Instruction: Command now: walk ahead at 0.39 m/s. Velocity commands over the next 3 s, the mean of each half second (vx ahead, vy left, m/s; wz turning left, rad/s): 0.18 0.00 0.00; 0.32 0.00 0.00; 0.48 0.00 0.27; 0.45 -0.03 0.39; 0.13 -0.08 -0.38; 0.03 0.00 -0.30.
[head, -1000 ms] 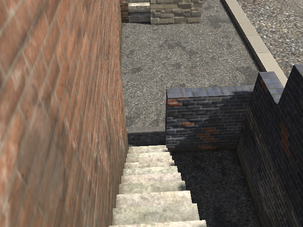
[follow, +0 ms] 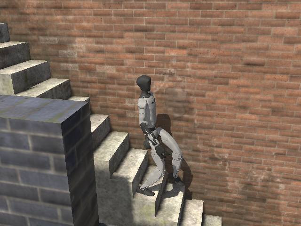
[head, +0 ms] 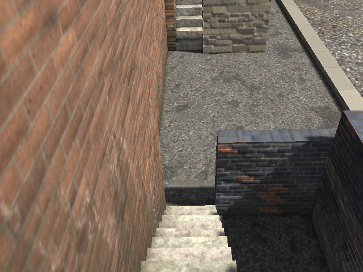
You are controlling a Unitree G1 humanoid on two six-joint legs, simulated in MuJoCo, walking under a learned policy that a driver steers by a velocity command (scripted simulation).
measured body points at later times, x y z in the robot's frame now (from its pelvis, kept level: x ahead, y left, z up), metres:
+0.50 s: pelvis +0.15 +0.13 -0.17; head +0.15 +0.16 +0.28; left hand +0.26 +0.34 -0.31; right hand +0.11 -0.07 -0.30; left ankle +0.17 +0.18 -0.87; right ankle +0.25 -0.03 -0.73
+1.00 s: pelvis +0.31 +0.06 -0.27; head +0.31 +0.06 +0.18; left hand +0.47 +0.28 -0.39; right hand +0.17 -0.16 -0.41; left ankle +0.17 +0.17 -0.87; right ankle +0.46 -0.08 -0.98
